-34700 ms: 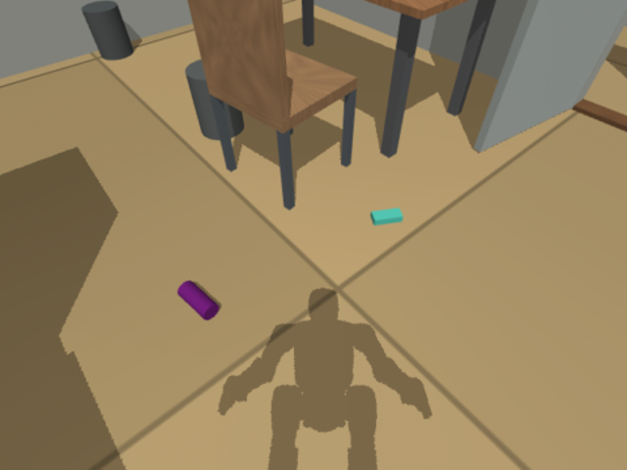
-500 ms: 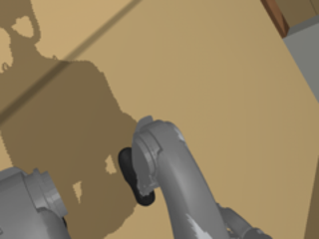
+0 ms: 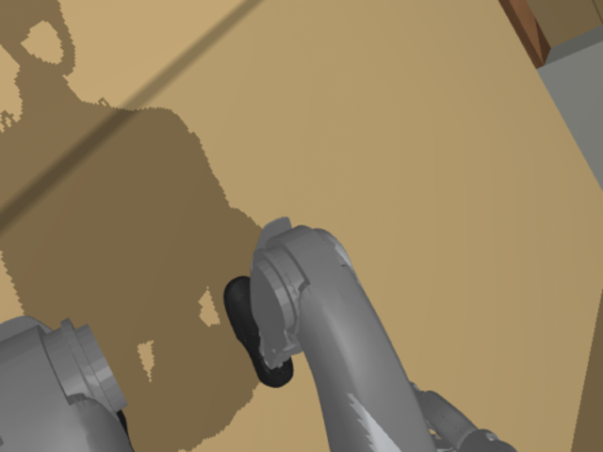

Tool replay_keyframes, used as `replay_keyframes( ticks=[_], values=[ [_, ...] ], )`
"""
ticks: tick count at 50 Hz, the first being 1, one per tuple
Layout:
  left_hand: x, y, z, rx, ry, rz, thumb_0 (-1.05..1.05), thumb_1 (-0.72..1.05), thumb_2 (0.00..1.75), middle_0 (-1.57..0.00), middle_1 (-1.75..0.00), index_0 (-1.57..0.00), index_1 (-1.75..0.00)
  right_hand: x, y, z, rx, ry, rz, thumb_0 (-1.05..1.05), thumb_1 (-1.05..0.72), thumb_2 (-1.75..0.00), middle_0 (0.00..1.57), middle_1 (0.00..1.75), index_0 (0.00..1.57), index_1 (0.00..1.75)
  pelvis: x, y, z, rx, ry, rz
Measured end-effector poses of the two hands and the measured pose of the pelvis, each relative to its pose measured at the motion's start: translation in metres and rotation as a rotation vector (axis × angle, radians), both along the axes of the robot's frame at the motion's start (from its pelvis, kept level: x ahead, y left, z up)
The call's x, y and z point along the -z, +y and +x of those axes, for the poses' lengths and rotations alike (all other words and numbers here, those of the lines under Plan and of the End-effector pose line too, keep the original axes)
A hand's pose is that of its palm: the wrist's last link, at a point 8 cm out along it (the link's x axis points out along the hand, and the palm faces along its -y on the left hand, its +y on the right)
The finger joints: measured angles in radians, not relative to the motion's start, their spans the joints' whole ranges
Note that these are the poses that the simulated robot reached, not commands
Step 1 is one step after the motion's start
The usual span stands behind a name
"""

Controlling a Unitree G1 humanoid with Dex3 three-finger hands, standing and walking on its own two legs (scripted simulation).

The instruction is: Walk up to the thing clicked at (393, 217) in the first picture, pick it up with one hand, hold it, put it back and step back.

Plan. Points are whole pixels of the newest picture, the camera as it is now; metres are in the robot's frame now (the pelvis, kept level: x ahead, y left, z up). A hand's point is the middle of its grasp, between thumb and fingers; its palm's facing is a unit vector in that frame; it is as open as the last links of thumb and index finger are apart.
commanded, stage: close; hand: left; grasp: from above
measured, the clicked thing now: out of the picture +0.48 +0.34 -0.30
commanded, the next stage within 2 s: settle in 0.48 s
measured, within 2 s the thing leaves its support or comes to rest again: leaves its support in 0.92 s
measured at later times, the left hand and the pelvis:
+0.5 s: hand out of the picture +0.46 +0.33 -0.26, palm faces -0.45 -0.11 -0.88, open 8.4 cm; pelvis +0.00 +0.00 +0.00, yaw +0 degrees
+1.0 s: hand out of the picture +0.47 +0.34 -0.24, palm faces -0.43 -0.11 -0.90, open 8.4 cm; pelvis +0.00 +0.00 +0.00, yaw +0 degrees
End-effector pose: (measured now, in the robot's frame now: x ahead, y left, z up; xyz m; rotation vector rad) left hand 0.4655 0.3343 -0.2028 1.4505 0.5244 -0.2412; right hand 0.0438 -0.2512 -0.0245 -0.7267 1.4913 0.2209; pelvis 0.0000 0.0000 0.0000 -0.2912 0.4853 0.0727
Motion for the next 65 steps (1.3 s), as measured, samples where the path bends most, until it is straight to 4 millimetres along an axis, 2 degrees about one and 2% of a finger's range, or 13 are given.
replay_keyframes(
  ticks=[12,44,52,65],
  values=[
    [-0.001,0.000,0.001,0.009,-0.004,0.006,-0.02,0.32,0.20,-0.79,-0.36,-0.81,-0.31,0.000,0.000,-0.002,-0.001,-0.001,-0.005,0.00,-0.91,-0.90,0.20,0.30,0.20,0.30,0.000,0.000,-0.001,0.001,-0.002,0.003],
    [-0.005,0.002,0.007,-0.011,-0.003,0.014,0.00,0.30,0.14,-0.88,-0.24,-0.90,-0.21,-0.004,-0.004,-0.005,0.021,0.003,-0.019,0.00,-0.92,-0.90,0.20,0.30,0.20,0.30,-0.001,0.000,-0.001,0.003,0.013,0.002],
    [-0.024,0.011,0.013,-0.011,-0.051,0.021,0.00,0.30,0.11,-0.89,-0.23,-0.91,-0.20,-0.006,-0.011,0.004,0.035,-0.007,-0.030,0.00,-0.92,-0.90,0.20,0.30,0.20,0.30,-0.003,0.000,0.002,-0.001,0.035,-0.002],
    [-0.078,0.019,0.004,0.005,-0.023,0.038,0.00,0.28,0.07,-0.93,-0.19,-0.95,-0.15,0.006,-0.013,0.049,0.054,-0.123,0.015,0.00,-0.91,-0.90,0.20,0.30,0.20,0.30,-0.015,0.000,0.003,-0.032,0.090,0.020]
  ],
)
